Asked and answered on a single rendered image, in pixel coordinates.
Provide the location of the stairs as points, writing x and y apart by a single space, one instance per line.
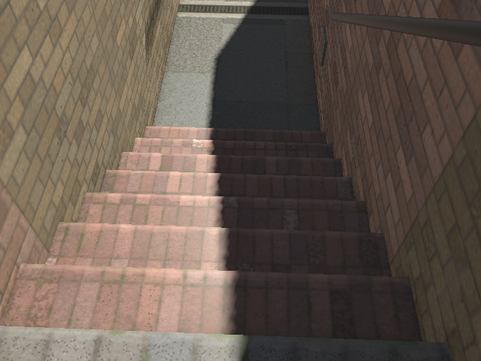
220 231

